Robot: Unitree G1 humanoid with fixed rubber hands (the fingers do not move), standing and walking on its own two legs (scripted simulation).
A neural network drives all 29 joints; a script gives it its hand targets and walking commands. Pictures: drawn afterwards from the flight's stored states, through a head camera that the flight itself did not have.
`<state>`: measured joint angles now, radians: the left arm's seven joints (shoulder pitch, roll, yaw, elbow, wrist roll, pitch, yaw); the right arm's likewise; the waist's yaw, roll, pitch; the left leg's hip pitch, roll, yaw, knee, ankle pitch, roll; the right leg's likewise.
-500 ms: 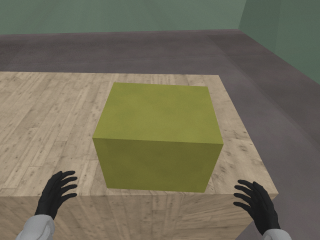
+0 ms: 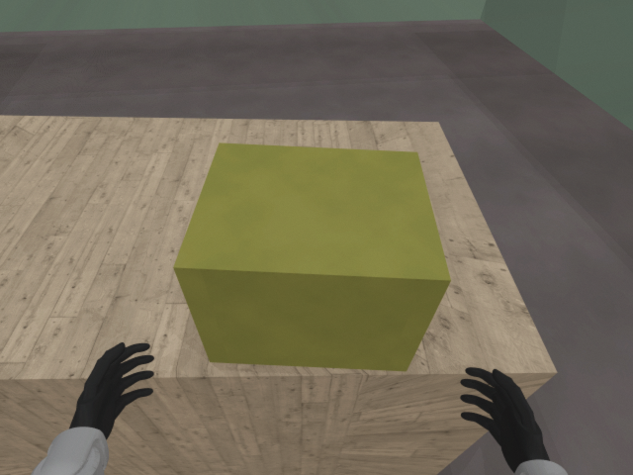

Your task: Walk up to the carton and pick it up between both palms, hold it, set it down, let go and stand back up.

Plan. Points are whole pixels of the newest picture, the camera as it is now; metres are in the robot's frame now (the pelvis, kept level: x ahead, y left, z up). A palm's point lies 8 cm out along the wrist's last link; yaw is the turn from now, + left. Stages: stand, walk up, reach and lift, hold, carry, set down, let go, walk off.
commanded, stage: set down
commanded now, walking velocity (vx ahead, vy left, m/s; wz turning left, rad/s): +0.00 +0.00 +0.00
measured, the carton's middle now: (313, 257) +0.43 +0.01 +0.04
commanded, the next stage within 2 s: let go in 0.88 s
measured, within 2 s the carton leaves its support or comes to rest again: neither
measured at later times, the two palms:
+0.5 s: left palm (102, 443) +0.19 +0.26 -0.03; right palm (513, 472) +0.17 -0.23 -0.04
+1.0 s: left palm (111, 460) +0.18 +0.26 -0.06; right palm out of the picture +0.16 -0.23 -0.07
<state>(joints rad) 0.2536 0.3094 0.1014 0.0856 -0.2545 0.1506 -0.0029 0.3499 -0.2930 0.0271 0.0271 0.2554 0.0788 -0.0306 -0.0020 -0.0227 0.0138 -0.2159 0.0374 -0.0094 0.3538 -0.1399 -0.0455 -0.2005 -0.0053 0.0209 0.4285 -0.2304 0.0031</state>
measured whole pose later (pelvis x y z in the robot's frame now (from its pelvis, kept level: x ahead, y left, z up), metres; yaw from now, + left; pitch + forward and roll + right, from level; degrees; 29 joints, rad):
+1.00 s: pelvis +0.02 +0.00 +0.00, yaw +0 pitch +1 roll +1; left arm 0.26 0.24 0.10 0.40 -0.15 0.11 -0.01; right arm 0.28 -0.22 0.03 0.53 0.10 -0.16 -0.01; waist 0.00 -0.02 0.01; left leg -0.22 0.04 -0.01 0.37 -0.18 -0.05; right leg -0.19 -0.01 0.02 0.43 -0.26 0.00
